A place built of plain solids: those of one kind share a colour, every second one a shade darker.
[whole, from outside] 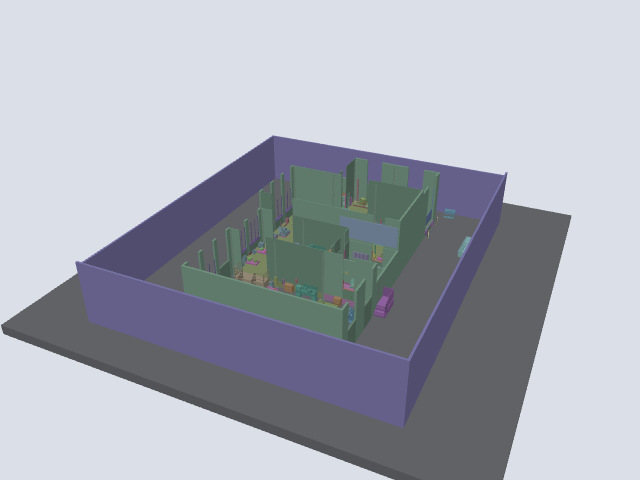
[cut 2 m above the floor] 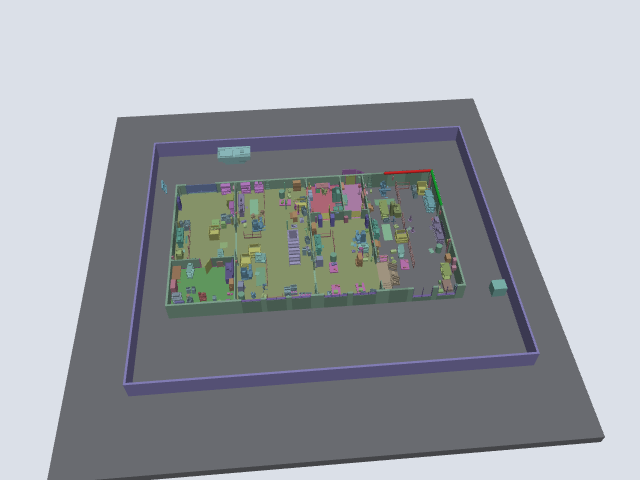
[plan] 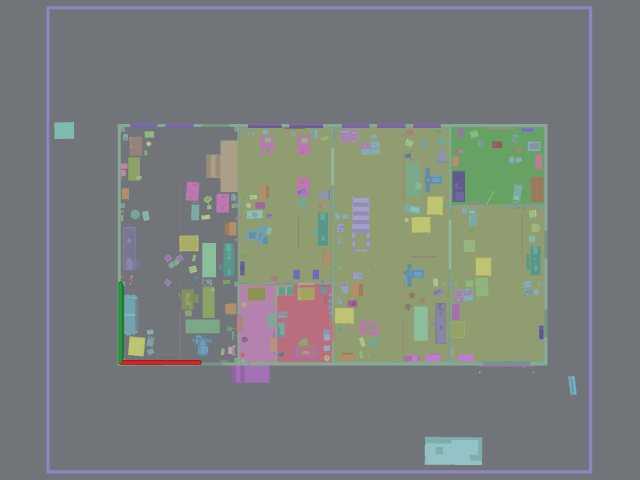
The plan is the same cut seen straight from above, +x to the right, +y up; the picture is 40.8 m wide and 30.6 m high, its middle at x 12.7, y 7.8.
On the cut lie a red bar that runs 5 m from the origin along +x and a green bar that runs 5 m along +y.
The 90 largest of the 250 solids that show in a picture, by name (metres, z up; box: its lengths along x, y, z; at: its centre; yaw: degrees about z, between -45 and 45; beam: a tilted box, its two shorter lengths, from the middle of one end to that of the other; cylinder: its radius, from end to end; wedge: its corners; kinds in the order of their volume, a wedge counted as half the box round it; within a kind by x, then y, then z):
{
 "raised_floor_hall_1": {"box": [6.13, 10.13, 0.73], "at": [10.5, 10.0, 0.32]},
 "raised_floor_hall_2": {"box": [7.63, 15.13, 0.73], "at": [17.25, 7.5, 0.32]},
 "raised_floor_hall_3": {"box": [6.13, 10.13, 0.73], "at": [24.0, 5.0, 0.32]},
 "yard_bound_1": {"box": [0.2, 29.79, 6.41], "at": [-4.64, 7.81, 3.15]},
 "yard_bound_2": {"box": [34.79, 0.2, 6.41], "at": [12.65, -6.98, 3.15]},
 "yard_bound_3": {"box": [34.79, 0.2, 6.0], "at": [12.65, 22.61, 2.95]},
 "yard_bound_4": {"box": [0.2, 29.79, 6.0], "at": [29.95, 7.81, 2.95]},
 "wall_1": {"box": [0.2, 15.4, 5.45], "at": [-0.1, 7.5, 2.67]},
 "wall_2": {"box": [0.81, 0.2, 5.45], "at": [0.2, 15.1, 2.67]},
 "wall_3": {"box": [1.21, 0.2, 5.45], "at": [0.4, -0.1, 2.67]},
 "wall_4": {"box": [1.76, 0.2, 2.55], "at": [1.88, -0.1, 1.23]},
 "wall_5": {"box": [0.51, 0.2, 5.45], "at": [2.6, 15.1, 2.67]},
 "wall_6": {"box": [1.96, 0.2, 5.45], "at": [3.73, -0.1, 2.67]},
 "wall_7": {"box": [0.51, 0.2, 5.45], "at": [4.9, 15.1, 2.67]},
 "wall_8": {"box": [1.81, 0.2, 2.55], "at": [5.6, -0.1, 1.23]},
 "wall_9": {"box": [1.76, 0.2, 2.05], "at": [6.03, 15.1, 0.97]},
 "wall_10": {"box": [1.01, 0.2, 5.45], "at": [7.0, -0.1, 2.67]},
 "wall_11": {"box": [0.61, 0.2, 5.45], "at": [7.2, 15.1, 2.67]},
 "wall_12": {"box": [0.06, 1.91, 5.45], "at": [7.47, 0.95, 2.67]},
 "wall_13": {"box": [0.06, 2.02, 5.45], "at": [7.47, 4.05, 2.67]},
 "wall_14": {"box": [0.06, 6.11, 5.45], "at": [7.47, 8.0, 2.67]},
 "wall_15": {"box": [0.06, 1.05, 5.45], "at": [7.47, 14.47, 2.67]},
 "wall_16": {"box": [0.06, 6.05, 4.83], "at": [7.53, 8.03, 2.37]},
 "wall_17": {"box": [0.61, 0.2, 4.83], "at": [7.8, 15.1, 2.37]},
 "wall_18": {"box": [2.4, 0.2, 3.43], "at": [8.7, -0.1, 1.67]},
 "wall_19": {"box": [2.16, 0.2, 1.63], "at": [9.18, 15.1, 0.77]},
 "wall_20": {"box": [0.06, 5.0, 3.43], "at": [9.87, 2.5, 1.67]},
 "wall_21": {"box": [0.06, 5.0, 3.43], "at": [9.93, 2.5, 1.67]},
 "wall_22": {"box": [0.51, 0.2, 4.83], "at": [10.5, 15.1, 2.37]},
 "wall_23": {"box": [1.47, 0.06, 4.83], "at": [10.57, 5.03, 2.37]},
 "wall_24": {"box": [3.6, 0.2, 3.43], "at": [11.7, -0.1, 1.67]},
 "wall_25": {"box": [2.16, 0.2, 1.63], "at": [11.82, 15.1, 0.77]},
 "wall_26": {"box": [1.1, 0.06, 4.83], "at": [12.95, 5.03, 2.37]},
 "wall_27": {"box": [0.61, 0.2, 4.83], "at": [13.2, 15.1, 2.37]},
 "wall_28": {"box": [0.06, 2.51, 2.72], "at": [13.47, 3.75, 2.02]},
 "wall_29": {"box": [0.06, 6.3, 4.83], "at": [13.47, 8.15, 2.37]},
 "wall_30": {"box": [0.06, 1.3, 4.83], "at": [13.47, 14.35, 2.37]},
 "wall_31": {"box": [0.06, 1.36, 6.02], "at": [13.53, 0.68, 3.67]},
 "wall_32": {"box": [0.06, 2.57, 6.02], "at": [13.53, 3.78, 3.67]},
 "wall_33": {"box": [0.06, 6.36, 6.73], "at": [13.53, 8.12, 3.31]},
 "wall_34": {"box": [0.06, 1.3, 6.73], "at": [13.53, 14.35, 3.31]},
 "wall_35": {"box": [0.61, 0.2, 6.73], "at": [13.8, 15.1, 3.31]},
 "wall_36": {"box": [1.76, 0.2, 1.83], "at": [14.97, 15.1, 0.86]},
 "wall_37": {"box": [0.51, 0.2, 6.73], "at": [16.1, 15.1, 3.31]},
 "wall_38": {"box": [7.5, 0.2, 6.73], "at": [17.25, -0.1, 3.31]},
 "wall_39": {"box": [1.81, 0.2, 1.83], "at": [17.25, 15.1, 0.86]},
 "wall_40": {"box": [0.51, 0.2, 6.73], "at": [18.4, 15.1, 3.31]},
 "wall_41": {"box": [1.76, 0.2, 1.83], "at": [19.52, 15.1, 0.86]},
 "wall_42": {"box": [0.61, 0.2, 6.73], "at": [20.7, 15.1, 3.31]},
 "wall_43": {"box": [0.06, 5.9, 6.73], "at": [20.97, 2.95, 3.31]},
 "wall_44": {"box": [0.06, 0.96, 6.73], "at": [20.97, 9.58, 3.31]},
 "wall_45": {"box": [0.06, 5.06, 6.73], "at": [20.97, 12.47, 3.31]},
 "wall_46": {"box": [0.06, 5.9, 6.23], "at": [21.03, 2.95, 3.06]},
 "wall_47": {"box": [0.06, 5.0, 3.43], "at": [21.03, 12.5, 1.67]},
 "wall_48": {"box": [2.11, 0.2, 6.23], "at": [22.05, -0.1, 3.06]},
 "wall_49": {"box": [2.25, 0.06, 3.43], "at": [22.13, 10.03, 1.67]},
 "wall_50": {"box": [6.2, 0.2, 3.43], "at": [24.1, 15.1, 1.67]},
 "wall_51": {"box": [3.01, 0.2, 0.73], "at": [24.6, -0.1, 0.32]},
 "wall_52": {"box": [2.65, 0.06, 6.23], "at": [25.67, 9.97, 3.06]},
 "wall_53": {"box": [2.65, 0.06, 3.43], "at": [25.67, 10.03, 1.67]},
 "wall_54": {"box": [1.11, 0.2, 6.23], "at": [26.65, -0.1, 3.06]},
 "wall_55": {"box": [0.2, 1.81, 6.23], "at": [27.1, 0.7, 3.06]},
 "wall_56": {"box": [0.2, 1.81, 3.23], "at": [27.1, 2.5, 1.56]},
 "wall_57": {"box": [0.2, 3.21, 6.23], "at": [27.1, 5.0, 3.06]},
 "wall_58": {"box": [0.2, 1.81, 3.23], "at": [27.1, 7.5, 1.56]},
 "wall_59": {"box": [0.2, 1.61, 6.23], "at": [27.1, 9.2, 3.06]},
 "wall_60": {"box": [0.2, 5.2, 3.43], "at": [27.1, 12.6, 1.67]},
 "raised_floor_inspect_1": {"box": [6.13, 5.13, 0.73], "at": [24.0, 12.5, 0.32]},
 "raised_floor_office_1": {"box": [3.73, 5.13, 0.73], "at": [11.7, 2.5, 0.32]},
 "raised_floor_lobby_1": {"box": [2.53, 5.13, 0.73], "at": [8.7, 2.5, 0.32]},
 "beyond_skip_1": {"box": [3.53, 1.71, 0.54], "at": [21.21, -5.65, 0.92], "yaw": -0.5},
 "door_landing_1": {"box": [1.1, 3.3, 0.73], "at": [6.89, 12.5, 0.32]},
 "beyond_pallets_1": {"box": [1.26, 1.06, 1.21], "at": [-3.6, 14.77, 0.59], "yaw": 1.4},
 "stillage_1": {"box": [1.08, 0.88, 0.42], "at": [4.35, 7.58, 0.16], "yaw": 0.6},
 "stillage_2": {"box": [1.08, 0.88, 0.37], "at": [14.25, 2.97, 0.81], "yaw": -0.1},
 "stillage_3": {"box": [1.08, 0.88, 0.45], "at": [19.15, 8.76, 0.85], "yaw": 1.3},
 "stillage_4": {"box": [0.88, 1.08, 0.45], "at": [20.04, 10.0, 0.85], "yaw": -2.2},
 "wall_over_deck_1": {"box": [0.1, 6.06, 2.22], "at": [13.5, 3.0, 4.75]},
 "yard_step_1": {"box": [1.6, 1.1, 0.67], "at": [8.7, -0.75, 0.33]},
 "card_cage_1": {"box": [0.76, 0.95, 1.45], "at": [21.51, 2.07, 1.36]},
 "tall_cupboard_1": {"box": [0.45, 1.0, 1.94], "at": [26.65, 12.76, 1.71]},
 "tote_stack_1": {"box": [0.4, 0.6, 1.97], "at": [11.21, 5.6, 1.61]},
 "tote_stack_2": {"box": [0.4, 0.6, 1.37], "at": [12.44, 5.6, 1.31]},
 "wheelie_bin_1": {"box": [0.62, 0.51, 1.12], "at": [12.93, 10.67, 1.19]},
 "wheelie_bin_2": {"box": [0.51, 0.62, 1.12], "at": [20.48, 13.13, 1.19], "yaw": -5.6},
 "centre_lathe_long_1": {"box": [0.68, 2.58, 0.22], "at": [0.55, 7.26, 0.72]},
 "centre_lathe_long_2": {"box": [0.53, 2.48, 0.22], "at": [20.39, 2.48, 1.4]},
 "surface_grinder_1": {"box": [0.76, 1.29, 0.63], "at": [4.26, 4.01, 0.46]},
 "centre_lathe_1": {"box": [0.65, 1.85, 0.26], "at": [26.45, 6.48, 1.47]},
 "roll_cab_1": {"box": [0.46, 0.85, 0.75], "at": [7.15, 8.52, 0.48]}
}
